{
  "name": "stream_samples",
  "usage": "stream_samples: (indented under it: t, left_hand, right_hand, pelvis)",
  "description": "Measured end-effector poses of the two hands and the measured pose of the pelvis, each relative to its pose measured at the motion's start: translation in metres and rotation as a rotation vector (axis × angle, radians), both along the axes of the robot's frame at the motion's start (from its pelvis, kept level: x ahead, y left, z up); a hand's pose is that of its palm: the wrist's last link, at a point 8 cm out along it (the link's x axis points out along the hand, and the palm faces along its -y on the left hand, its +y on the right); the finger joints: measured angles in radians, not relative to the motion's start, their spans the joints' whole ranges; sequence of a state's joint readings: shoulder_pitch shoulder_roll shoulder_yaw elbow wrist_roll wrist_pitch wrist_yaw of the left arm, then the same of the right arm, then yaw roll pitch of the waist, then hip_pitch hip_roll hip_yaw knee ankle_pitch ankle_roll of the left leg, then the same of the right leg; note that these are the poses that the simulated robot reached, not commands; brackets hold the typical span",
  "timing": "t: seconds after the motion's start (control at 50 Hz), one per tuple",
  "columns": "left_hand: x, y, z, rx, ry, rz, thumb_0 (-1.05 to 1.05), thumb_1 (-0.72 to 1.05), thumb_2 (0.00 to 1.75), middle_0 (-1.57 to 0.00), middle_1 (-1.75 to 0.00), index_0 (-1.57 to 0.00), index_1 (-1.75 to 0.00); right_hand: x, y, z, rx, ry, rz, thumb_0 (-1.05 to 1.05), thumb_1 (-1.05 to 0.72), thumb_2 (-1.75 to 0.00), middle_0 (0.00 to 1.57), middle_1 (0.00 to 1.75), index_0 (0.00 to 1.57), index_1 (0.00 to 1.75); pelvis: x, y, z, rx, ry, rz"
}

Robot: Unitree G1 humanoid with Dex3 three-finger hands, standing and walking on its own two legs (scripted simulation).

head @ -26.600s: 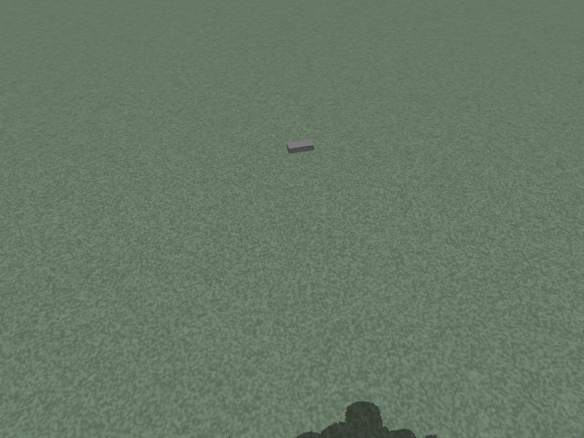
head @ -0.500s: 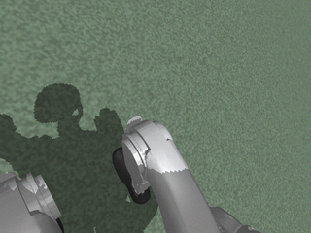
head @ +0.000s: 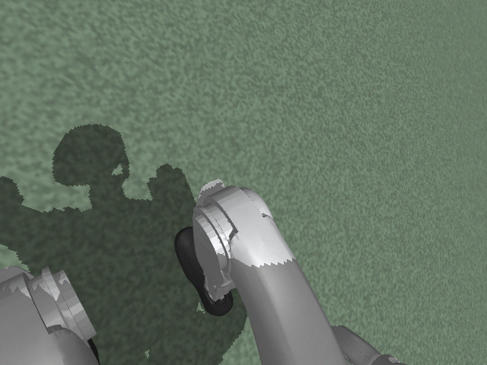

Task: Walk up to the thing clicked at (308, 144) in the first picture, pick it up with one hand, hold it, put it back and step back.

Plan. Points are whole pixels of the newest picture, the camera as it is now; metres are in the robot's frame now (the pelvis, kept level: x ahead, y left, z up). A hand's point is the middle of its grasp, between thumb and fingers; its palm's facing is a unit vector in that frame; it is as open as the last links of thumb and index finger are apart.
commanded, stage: close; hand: left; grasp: from above
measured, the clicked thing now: out of the picture +0.49 +0.31 -0.30
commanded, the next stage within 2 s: settle in 1.16 s
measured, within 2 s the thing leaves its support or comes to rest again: leaves its support in 1.56 s
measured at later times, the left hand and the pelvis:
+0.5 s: hand out of the picture +0.47 +0.31 -0.26, palm faces -0.45 -0.14 -0.88, open 9.2 cm; pelvis +0.00 +0.00 +0.00, yaw +0 degrees
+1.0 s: hand out of the picture +0.47 +0.31 -0.26, palm faces -0.43 -0.13 -0.89, open 8.5 cm; pelvis +0.00 +0.00 +0.00, yaw -1 degrees
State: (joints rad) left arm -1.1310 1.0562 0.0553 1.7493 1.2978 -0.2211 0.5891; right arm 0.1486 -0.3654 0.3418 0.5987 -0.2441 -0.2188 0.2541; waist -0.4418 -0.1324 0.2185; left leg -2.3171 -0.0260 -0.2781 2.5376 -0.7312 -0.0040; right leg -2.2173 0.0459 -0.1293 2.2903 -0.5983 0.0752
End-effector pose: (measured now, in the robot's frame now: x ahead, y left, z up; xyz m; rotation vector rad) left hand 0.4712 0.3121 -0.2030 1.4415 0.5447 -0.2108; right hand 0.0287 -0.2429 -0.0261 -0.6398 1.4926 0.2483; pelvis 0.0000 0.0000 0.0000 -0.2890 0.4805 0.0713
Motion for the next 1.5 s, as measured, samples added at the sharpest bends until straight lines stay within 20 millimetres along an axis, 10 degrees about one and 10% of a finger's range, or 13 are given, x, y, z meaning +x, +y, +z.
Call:
stream_samples:
  t: [1.5]
  left_hand:
    - [0.009, 0.007, 0.003, 0.014, -0.021, 0.030, 0.01, 0.30, 0.16, -0.87, -0.27, -0.90, -0.23]
  right_hand:
    - [-0.010, -0.003, 0.004, -0.032, 0.007, -0.015, 0.00, -0.91, -0.90, 0.20, 0.30, 0.20, 0.30]
  pelvis:
    - [-0.004, 0.001, 0.001, 0.000, 0.006, -0.009]
